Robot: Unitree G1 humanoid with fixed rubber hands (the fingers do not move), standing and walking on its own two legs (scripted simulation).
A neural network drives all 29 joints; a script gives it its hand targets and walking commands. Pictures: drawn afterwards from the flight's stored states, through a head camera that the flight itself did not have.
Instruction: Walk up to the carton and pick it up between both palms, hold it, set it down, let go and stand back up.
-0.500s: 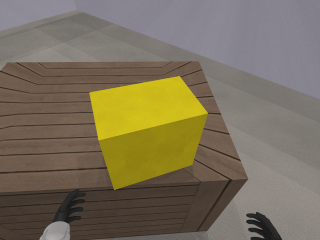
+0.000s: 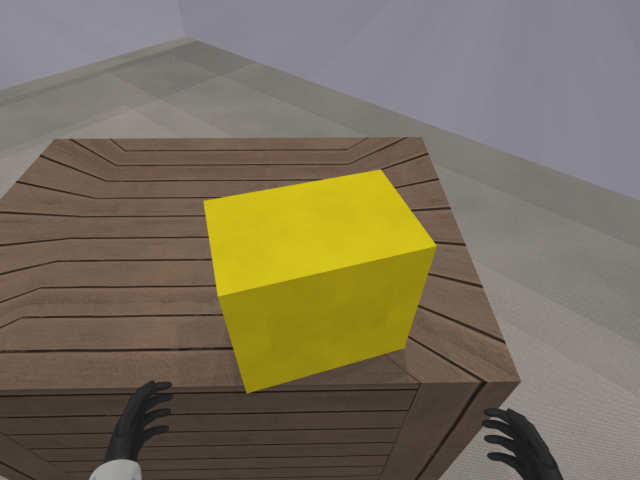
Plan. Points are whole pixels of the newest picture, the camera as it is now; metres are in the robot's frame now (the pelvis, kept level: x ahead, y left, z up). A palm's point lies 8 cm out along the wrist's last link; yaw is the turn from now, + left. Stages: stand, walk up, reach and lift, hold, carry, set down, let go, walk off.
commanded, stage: reach and lift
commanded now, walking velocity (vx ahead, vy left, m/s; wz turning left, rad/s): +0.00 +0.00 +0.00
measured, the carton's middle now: (313, 281) +0.43 +0.03 +0.00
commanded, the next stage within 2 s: none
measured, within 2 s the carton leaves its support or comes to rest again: neither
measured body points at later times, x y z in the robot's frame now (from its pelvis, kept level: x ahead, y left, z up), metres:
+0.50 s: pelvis +0.00 +0.00 -0.01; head +0.00 -0.01 +0.44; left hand +0.20 +0.25 -0.02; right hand +0.23 -0.26 -0.04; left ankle -0.02 +0.12 -0.74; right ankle +0.00 -0.12 -0.74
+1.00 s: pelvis +0.00 -0.01 +0.00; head +0.00 -0.01 +0.45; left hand +0.26 +0.26 +0.02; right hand +0.30 -0.26 +0.02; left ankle -0.02 +0.12 -0.74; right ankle +0.00 -0.12 -0.74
